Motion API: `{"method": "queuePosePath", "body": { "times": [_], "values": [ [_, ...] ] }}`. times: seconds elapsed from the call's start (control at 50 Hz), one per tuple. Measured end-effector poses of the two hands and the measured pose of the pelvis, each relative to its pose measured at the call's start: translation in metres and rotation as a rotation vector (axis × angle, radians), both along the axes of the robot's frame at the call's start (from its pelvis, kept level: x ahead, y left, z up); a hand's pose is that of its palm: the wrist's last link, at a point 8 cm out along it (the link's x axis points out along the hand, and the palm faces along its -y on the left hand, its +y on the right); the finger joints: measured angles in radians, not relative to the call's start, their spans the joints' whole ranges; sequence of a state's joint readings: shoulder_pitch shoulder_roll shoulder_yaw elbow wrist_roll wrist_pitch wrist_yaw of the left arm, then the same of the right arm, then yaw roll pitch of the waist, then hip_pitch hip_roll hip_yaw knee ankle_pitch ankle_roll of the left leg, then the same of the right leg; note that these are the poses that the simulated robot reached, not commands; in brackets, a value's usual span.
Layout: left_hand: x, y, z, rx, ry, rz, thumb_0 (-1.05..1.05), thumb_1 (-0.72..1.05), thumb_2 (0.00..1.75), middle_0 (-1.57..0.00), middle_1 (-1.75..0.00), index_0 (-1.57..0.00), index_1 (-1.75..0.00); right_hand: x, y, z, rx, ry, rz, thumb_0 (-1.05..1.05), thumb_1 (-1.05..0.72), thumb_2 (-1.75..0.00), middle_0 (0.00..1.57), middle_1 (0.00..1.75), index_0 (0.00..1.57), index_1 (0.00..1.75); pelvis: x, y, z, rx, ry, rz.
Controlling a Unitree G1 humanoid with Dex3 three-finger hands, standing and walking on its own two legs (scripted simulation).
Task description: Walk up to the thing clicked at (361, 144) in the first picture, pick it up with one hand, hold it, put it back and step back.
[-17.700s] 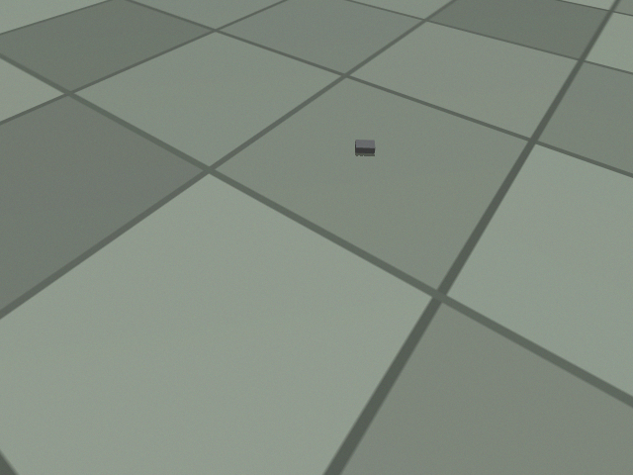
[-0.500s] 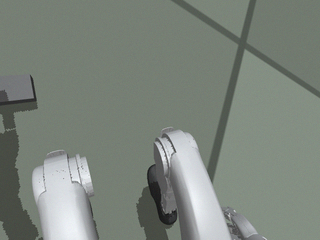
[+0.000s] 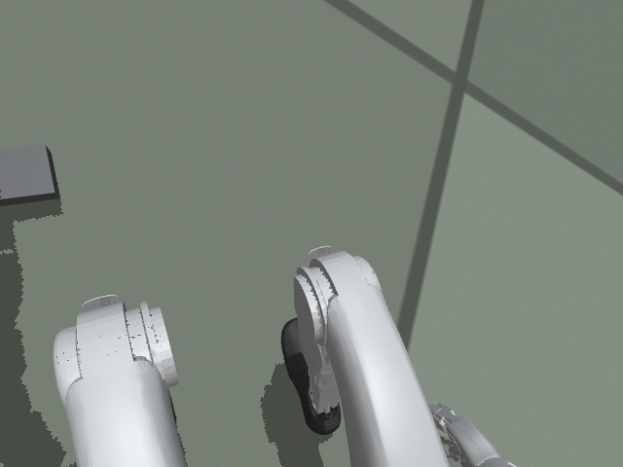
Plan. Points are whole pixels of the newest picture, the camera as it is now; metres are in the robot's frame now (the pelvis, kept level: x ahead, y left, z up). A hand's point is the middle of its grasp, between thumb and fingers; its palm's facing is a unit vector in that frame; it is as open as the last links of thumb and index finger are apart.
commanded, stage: rise first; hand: left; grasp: from above
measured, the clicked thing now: (10, 176) +0.50 +0.30 -0.30
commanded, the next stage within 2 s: approach in 0.30 s
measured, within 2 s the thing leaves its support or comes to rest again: neither
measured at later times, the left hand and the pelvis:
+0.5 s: hand out of the picture +0.46 +0.34 -0.17, palm faces -0.45 -0.07 -0.89, open 13.7 cm; pelvis +0.00 +0.00 +0.00, yaw +0 degrees
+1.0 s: hand out of the picture +0.50 +0.29 -0.17, palm faces -0.41 -0.04 -0.91, open 13.4 cm; pelvis +0.00 -0.01 +0.00, yaw +0 degrees
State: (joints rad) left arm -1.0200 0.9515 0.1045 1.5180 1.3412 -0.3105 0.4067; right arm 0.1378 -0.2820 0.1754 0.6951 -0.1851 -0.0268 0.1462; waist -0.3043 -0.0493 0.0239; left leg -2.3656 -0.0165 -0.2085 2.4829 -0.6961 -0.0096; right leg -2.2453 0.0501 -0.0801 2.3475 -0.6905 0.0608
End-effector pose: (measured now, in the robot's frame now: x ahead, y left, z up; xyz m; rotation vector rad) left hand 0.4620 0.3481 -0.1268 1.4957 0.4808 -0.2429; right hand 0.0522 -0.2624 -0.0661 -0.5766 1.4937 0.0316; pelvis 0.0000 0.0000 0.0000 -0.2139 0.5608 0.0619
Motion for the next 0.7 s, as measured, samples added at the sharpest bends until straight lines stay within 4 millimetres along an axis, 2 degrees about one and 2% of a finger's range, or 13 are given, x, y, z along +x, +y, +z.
{"method": "queuePosePath", "body": {
  "times": [0.52,0.6,0.7],
  "values": [
    [0.001,-0.006,0.011,0.011,0.008,-0.009,0.0,-0.46,0.95,-0.15,-0.95,-0.16,-0.96,-0.001,-0.004,-0.002,0.018,-0.016,-0.007,0.0,-0.91,-0.9,0.2,0.3,0.2,0.3,-0.003,-0.004,0.002,0.013,0.0,0.0],
    [0.007,-0.015,0.012,0.009,0.003,-0.035,0.0,-0.45,0.95,-0.15,-0.98,-0.16,-0.98,-0.003,-0.004,-0.001,0.016,-0.01,-0.014,0.0,-0.91,-0.89,0.2,0.3,0.2,0.3,-0.002,-0.004,0.002,0.015,0.004,0.001],
    [0.025,-0.039,0.013,-0.014,-0.026,-0.077,0.0,-0.46,0.95,-0.14,-1.01,-0.15,-1.0,-0.006,-0.003,0.003,0.002,-0.016,-0.027,0.0,-0.91,-0.89,0.2,0.3,0.2,0.3,-0.002,-0.004,0.003,0.014,0.01,0.0]
  ]
}}
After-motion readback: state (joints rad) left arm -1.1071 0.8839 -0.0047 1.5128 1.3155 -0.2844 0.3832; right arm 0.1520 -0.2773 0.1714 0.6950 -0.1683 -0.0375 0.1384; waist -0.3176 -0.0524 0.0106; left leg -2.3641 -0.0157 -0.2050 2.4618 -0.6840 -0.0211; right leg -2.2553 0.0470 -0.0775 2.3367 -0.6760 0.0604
